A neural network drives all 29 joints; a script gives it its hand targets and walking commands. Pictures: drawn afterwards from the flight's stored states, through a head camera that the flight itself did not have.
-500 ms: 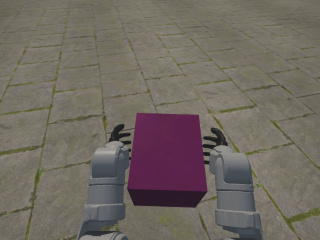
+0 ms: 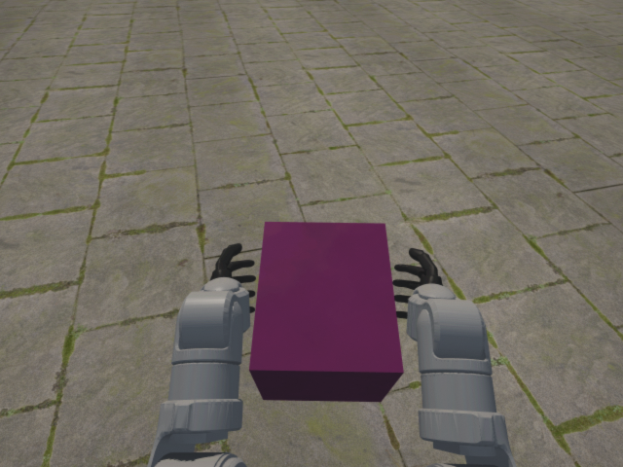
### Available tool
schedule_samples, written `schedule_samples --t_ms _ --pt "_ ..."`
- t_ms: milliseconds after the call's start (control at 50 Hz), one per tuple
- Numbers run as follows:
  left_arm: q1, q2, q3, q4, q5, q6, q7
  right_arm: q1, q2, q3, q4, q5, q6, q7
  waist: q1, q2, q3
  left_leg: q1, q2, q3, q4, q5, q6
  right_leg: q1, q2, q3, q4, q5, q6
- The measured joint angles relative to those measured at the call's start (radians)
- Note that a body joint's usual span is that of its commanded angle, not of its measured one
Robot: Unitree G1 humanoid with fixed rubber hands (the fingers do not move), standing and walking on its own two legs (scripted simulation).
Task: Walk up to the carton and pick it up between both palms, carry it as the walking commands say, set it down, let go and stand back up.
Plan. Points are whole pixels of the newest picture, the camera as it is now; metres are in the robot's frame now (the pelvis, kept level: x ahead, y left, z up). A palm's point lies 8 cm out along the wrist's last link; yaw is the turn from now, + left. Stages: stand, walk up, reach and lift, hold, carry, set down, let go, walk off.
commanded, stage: carry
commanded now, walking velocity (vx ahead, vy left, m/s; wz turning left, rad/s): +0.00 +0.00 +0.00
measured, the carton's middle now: (323, 312) +0.35 +0.00 -0.01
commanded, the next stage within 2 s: none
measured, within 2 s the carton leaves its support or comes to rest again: neither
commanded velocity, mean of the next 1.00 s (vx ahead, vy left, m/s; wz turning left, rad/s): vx -0.21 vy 0.00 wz -0.52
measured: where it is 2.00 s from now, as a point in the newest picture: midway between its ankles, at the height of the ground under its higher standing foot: outside the picture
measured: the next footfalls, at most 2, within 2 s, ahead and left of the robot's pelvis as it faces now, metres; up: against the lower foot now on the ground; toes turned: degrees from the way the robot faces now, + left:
right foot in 1.08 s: -0.10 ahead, -0.15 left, +0.00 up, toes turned -25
left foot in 1.54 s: -0.11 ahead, +0.19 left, +0.00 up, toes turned -40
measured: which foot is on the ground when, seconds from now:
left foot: down 0.00-1.00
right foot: down 0.00-0.78, up 0.80-1.00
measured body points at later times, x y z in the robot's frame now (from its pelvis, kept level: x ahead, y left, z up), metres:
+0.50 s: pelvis +0.00 +0.00 +0.00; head -0.02 +0.01 +0.45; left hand +0.31 +0.14 +0.07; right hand +0.32 -0.13 +0.08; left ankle +0.05 +0.09 -0.73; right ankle +0.04 -0.14 -0.73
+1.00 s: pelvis -0.07 +0.01 -0.01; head -0.04 +0.01 +0.44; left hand +0.26 +0.04 +0.04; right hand +0.18 -0.21 +0.05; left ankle +0.05 +0.09 -0.73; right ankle -0.11 -0.12 -0.70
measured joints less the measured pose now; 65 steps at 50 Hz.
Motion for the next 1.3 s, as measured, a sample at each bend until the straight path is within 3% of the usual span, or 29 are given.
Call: schedule_samples --t_ms 220,520,580,600,800,860,900,1000,1060,1080,1100,1140,1220,1300 --pt "0.016 0.007 0.000 0.004 0.005 -0.012 -0.044 0.016 -0.006 0.000 0.007 -0.006 -0.019 0.020 0.000 -0.001 0.000 0.000 0.000 0.000 0.000 0.002 0.000 0.000 0.000 0.000 0.000 0.001 -0.001" --pt "0.034 0.013 0.000 0.004 -0.001 -0.045 -0.059 0.024 -0.009 0.000 0.014 -0.004 -0.055 0.036 0.000 -0.006 0.000 0.000 0.000 0.000 0.000 0.004 0.001 0.000 0.000 0.000 0.000 0.004 -0.002" --pt "0.045 0.017 -0.038 -0.058 -0.060 -0.011 0.044 0.038 -0.015 0.024 -0.072 0.036 -0.005 0.023 0.000 -0.006 0.014 0.000 0.000 0.002 0.000 0.006 0.001 -0.001 0.000 0.002 0.000 0.006 -0.001" --pt "0.045 0.018 -0.043 -0.075 -0.070 0.004 0.057 0.038 -0.015 0.027 -0.084 0.037 0.007 0.021 0.000 -0.006 0.018 0.000 0.001 0.005 0.001 0.006 0.001 -0.002 0.001 0.004 0.000 0.008 -0.001" --pt "0.045 0.018 -0.054 -0.092 -0.098 0.121 0.101 0.038 -0.015 0.033 -0.090 0.052 0.113 -0.022 -0.001 -0.006 0.075 -0.013 0.054 0.092 0.060 -0.016 0.016 -0.042 0.045 0.084 0.019 0.038 -0.006" --pt "0.043 0.018 -0.054 -0.113 -0.108 0.140 0.131 0.034 -0.014 0.041 -0.090 0.060 0.121 -0.029 -0.002 -0.001 0.099 -0.019 0.087 0.137 0.061 -0.006 0.028 -0.113 0.053 0.078 0.237 -0.149 -0.010" --pt "0.042 0.018 -0.054 -0.114 -0.111 0.142 0.133 0.034 -0.014 0.041 -0.091 0.061 0.123 -0.032 -0.001 -0.001 0.106 -0.029 0.117 0.165 0.061 0.003 0.027 -0.134 0.054 0.075 0.348 -0.202 -0.011" --pt "0.034 0.018 -0.054 -0.150 -0.117 0.143 0.143 0.019 -0.009 0.041 -0.114 0.061 0.122 -0.038 0.000 -0.002 0.108 -0.082 0.205 0.252 0.061 0.039 0.008 -0.134 0.053 0.075 0.349 -0.213 -0.008" --pt "0.013 0.018 -0.054 -0.159 -0.117 0.144 0.143 0.019 -0.008 0.039 -0.140 0.060 0.120 -0.043 0.001 -0.003 0.106 -0.128 0.256 0.294 0.094 0.055 -0.011 -0.092 0.052 0.085 0.203 -0.138 -0.013" --pt "0.005 0.015 -0.055 -0.160 -0.117 0.140 0.141 0.017 -0.008 0.037 -0.152 0.060 0.120 -0.047 0.000 -0.003 0.111 -0.157 0.265 0.287 0.139 0.010 -0.023 -0.080 0.055 0.103 0.151 -0.103 -0.018" --pt "0.004 0.004 -0.055 -0.160 -0.117 0.128 0.142 0.017 -0.009 0.024 -0.163 0.060 0.115 -0.047 0.000 0.008 0.136 -0.184 0.260 0.241 0.205 -0.114 -0.049 -0.088 0.068 0.111 0.155 -0.095 -0.020" --pt "0.004 -0.001 -0.056 -0.160 -0.115 0.123 0.136 0.018 -0.008 0.013 -0.175 0.061 0.115 -0.047 0.001 0.001 0.185 -0.234 0.201 0.129 0.376 -0.257 -0.076 -0.098 0.071 0.149 0.147 -0.069 -0.025" --pt "0.001 0.000 -0.056 -0.166 -0.114 0.124 0.120 0.018 -0.009 0.013 -0.206 0.068 0.130 -0.056 -0.001 0.002 0.214 -0.269 0.118 0.006 0.611 -0.223 -0.090 -0.123 0.076 0.220 0.099 0.006 -0.021" --pt "-0.002 0.000 -0.056 -0.198 -0.114 0.110 0.087 0.014 -0.008 0.013 -0.268 0.076 0.130 -0.067 -0.001 0.003 0.202 -0.259 0.067 -0.054 0.647 -0.233 -0.100 -0.177 0.078 0.263 0.072 0.063 -0.014"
